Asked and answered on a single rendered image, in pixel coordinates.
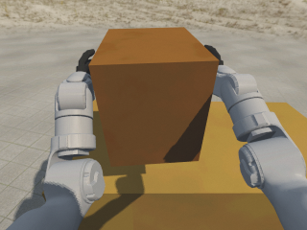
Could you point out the pedestal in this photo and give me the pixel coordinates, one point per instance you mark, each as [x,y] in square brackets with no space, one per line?
[209,194]

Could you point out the left robot upper arm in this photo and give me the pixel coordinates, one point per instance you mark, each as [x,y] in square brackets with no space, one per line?
[70,188]

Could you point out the robot left forearm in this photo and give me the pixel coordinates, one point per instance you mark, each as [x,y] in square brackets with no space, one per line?
[73,120]

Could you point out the left robot hand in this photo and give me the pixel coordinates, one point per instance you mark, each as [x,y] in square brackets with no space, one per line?
[84,61]

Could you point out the right robot upper arm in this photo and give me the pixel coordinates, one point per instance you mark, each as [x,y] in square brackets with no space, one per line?
[275,166]

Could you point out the carton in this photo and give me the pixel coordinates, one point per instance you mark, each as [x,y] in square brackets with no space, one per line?
[153,88]

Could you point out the right robot hand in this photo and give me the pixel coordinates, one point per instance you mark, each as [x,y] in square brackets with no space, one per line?
[213,51]

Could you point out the robot right forearm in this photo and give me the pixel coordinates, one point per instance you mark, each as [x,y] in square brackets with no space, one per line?
[251,118]

